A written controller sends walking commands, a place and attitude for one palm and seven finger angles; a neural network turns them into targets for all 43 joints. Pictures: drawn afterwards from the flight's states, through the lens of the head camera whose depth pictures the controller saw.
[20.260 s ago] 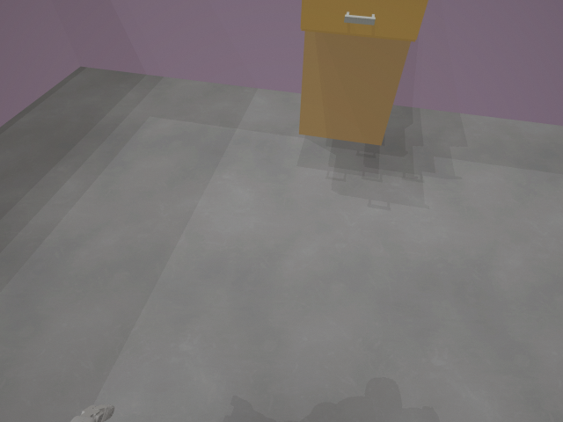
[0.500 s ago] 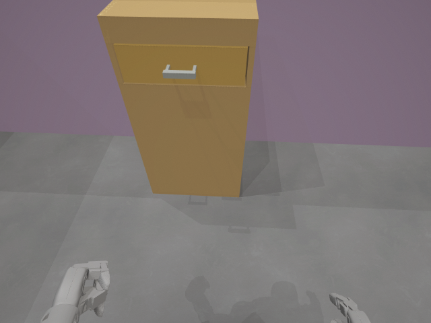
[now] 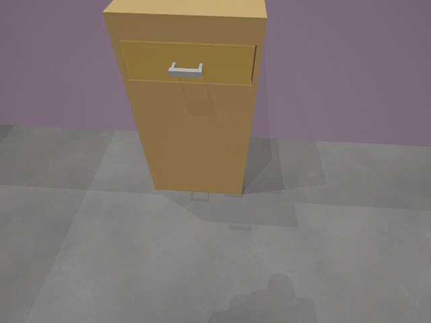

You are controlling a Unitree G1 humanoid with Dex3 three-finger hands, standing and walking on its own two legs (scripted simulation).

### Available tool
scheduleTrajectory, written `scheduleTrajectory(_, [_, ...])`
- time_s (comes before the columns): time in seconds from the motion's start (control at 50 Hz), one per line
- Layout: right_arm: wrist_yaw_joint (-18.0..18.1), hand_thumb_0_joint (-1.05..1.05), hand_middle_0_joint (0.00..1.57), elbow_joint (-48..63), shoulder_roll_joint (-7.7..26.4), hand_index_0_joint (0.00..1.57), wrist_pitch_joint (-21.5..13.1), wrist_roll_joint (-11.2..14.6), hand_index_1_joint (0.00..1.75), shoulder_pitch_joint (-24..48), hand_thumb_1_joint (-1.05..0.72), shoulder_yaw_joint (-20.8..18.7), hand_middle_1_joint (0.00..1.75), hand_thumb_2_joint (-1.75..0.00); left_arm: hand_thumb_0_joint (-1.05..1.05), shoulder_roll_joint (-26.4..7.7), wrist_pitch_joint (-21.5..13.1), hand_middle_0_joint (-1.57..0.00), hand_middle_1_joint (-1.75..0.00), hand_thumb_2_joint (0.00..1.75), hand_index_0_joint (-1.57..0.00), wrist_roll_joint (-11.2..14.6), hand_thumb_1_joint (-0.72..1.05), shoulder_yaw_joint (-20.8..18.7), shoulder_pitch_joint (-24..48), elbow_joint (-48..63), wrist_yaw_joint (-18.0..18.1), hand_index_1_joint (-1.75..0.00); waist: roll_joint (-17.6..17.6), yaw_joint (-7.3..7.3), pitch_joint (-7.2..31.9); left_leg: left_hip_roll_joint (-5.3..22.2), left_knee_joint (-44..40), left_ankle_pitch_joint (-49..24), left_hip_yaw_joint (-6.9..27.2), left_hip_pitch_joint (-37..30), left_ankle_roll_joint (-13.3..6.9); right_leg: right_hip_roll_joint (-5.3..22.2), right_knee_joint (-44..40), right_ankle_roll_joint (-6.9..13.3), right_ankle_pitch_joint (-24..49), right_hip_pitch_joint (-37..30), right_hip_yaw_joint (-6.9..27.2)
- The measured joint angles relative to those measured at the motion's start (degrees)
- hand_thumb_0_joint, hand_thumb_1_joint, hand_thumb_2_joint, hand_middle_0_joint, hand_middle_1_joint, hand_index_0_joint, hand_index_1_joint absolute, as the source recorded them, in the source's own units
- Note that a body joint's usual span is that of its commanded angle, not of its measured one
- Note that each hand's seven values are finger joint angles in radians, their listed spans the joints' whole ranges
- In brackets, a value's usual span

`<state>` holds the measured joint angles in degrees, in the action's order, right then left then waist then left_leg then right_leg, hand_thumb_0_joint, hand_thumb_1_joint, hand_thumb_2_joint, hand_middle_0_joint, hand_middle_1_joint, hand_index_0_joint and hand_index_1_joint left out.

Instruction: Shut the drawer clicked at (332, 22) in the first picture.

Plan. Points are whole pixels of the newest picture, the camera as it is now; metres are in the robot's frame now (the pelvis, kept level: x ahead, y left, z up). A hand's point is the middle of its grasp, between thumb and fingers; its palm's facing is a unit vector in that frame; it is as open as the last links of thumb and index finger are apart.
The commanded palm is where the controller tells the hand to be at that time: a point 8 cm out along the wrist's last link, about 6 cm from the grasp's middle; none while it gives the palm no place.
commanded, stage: let the arm hang, fingers relaxed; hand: left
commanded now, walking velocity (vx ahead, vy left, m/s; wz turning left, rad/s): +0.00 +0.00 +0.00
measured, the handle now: (186, 69) +0.86 +0.16 +0.01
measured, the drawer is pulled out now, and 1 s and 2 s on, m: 0.00 0.00 0.00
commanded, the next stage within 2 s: look to check the result in 0.44 s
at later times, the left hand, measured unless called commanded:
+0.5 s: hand out of the picture -0.01 +0.14 -0.18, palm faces +0.04 -0.98 -0.17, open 7.3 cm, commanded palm none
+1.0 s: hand out of the picture +0.01 +0.13 -0.18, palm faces +0.05 -0.98 -0.17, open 7.3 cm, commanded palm none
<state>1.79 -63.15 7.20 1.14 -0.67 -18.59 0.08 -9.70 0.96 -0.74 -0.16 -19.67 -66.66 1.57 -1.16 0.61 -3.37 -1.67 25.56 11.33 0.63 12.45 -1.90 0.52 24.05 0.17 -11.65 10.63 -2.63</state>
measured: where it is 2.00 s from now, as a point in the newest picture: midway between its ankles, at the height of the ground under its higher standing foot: outside the picture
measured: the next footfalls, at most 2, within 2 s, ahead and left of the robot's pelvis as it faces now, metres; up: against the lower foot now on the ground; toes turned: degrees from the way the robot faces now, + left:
none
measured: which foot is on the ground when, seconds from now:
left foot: down 0.00-1.00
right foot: down 0.00-1.00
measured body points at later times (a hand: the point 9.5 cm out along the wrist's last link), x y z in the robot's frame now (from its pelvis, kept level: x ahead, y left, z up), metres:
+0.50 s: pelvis +0.01 -0.01 +0.00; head +0.01 -0.02 +0.45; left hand -0.01 +0.20 -0.16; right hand -0.04 -0.22 -0.17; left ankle +0.03 +0.10 -0.74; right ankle +0.02 -0.12 -0.74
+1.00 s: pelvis +0.02 -0.03 +0.00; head +0.03 -0.04 +0.45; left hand +0.01 +0.18 -0.16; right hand +0.00 -0.23 -0.17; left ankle +0.03 +0.10 -0.74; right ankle +0.02 -0.12 -0.74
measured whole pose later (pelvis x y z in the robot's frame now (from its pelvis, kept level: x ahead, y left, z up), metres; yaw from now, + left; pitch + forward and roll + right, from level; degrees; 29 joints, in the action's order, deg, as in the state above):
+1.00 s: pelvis +0.02 -0.03 +0.00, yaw +0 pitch -2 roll +0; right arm 2.5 -64.9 6.3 0.4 -0.8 -17.5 -0.4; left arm -6.4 -0.5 -0.5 -0.7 -16.0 -66.2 2.0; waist -0.9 -0.1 -2.9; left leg 0.3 24.8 12.6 1.3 10.5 0.5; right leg -1.5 24.1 2.4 -13.4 9.1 -3.2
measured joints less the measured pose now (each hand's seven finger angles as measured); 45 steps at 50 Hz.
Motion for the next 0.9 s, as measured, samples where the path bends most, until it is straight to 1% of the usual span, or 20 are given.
scheduleTrajectory(0.1, [0.13, 0.01, 0.2, -0.76, -0.81, 0.2, -0.28, -0.08, 0.3, -0.18, -0.9, -0.03, 0.29, -0.9, 0.0, 1.94, -0.37, -0.29, -0.4, 0.9, -0.29, -0.01, 0.91, 0.12, 1.0, -0.11, 0.19, -0.4, -0.01, -0.22, 0.8, -0.05, -0.27, -0.04, -0.43, -0.31, 0.01, 0.08, 0.59, 0.03, -0.27, 0.23, 0.43])
scheduleTrajectory(0.24, [0.25, 0.01, 0.2, -1.11, -1.55, 0.2, -0.64, -0.23, 0.3, -0.65, -0.9, -0.33, 0.29, -0.9, 0.0, 3.79, -0.95, -0.22, -0.33, 0.9, -0.22, -0.06, 0.91, -0.11, 2.71, 0.85, 0.27, -0.32, 0.42, -0.67, 1.58, 0.21, 0.0, 0.16, -0.48, -0.11, 0.33, -0.17, 1.19, 0.33, -0.61, 0.63, 0.49])
scheduleTrajectory(0.4, [0.51, 0.0, 0.2, -1.3, -1.63, 0.2, -0.73, -0.25, 0.3, -1.33, -0.9, -0.59, 0.29, -0.9, 0.01, 3.52, -1.01, -0.21, -0.3, 0.9, -0.21, -0.02, 0.92, -0.51, 3.04, 0.9, 0.43, -0.3, 0.62, -0.99, 1.42, 0.75, 0.35, 0.58, -0.27, -0.13, 0.87, -0.71, 1.36, 0.86, -0.95, 0.53, 0.29])
scheduleTrajectory(0.68, [0.67, 0.0, 0.2, -1.81, -0.95, 0.2, -0.68, -0.13, 0.3, -0.93, -0.91, -0.67, 0.29, -0.9, 0.0, 2.96, -1.11, -0.2, -0.3, 0.9, -0.2, 0.18, 0.91, -0.69, 2.69, 0.33, 0.49, -0.3, 0.26, -0.88, 0.34, 1.38, 0.0, 0.95, 0.2, -0.74, 1.64, -1.37, 0.84, 1.57, -1.35, -0.21, -0.14])
scheduleTrajectory(0.9, [0.77, 0.0, 0.2, -1.83, -0.88, 0.2, -0.81, -0.08, 0.3, 0.62, -0.91, -0.48, 0.29, -0.9, 0.0, 3.2, -1.34, -0.2, -0.3, 0.9, -0.2, 0.24, 0.91, -0.54, 3.48, 0.28, 0.5, -0.3, 0.18, -0.72, 0.39, 1.75, -0.63, 1.1, 0.56, -1.76, 2.17, -1.75, 0.27, 2.03, -1.62, -1.27, -0.47])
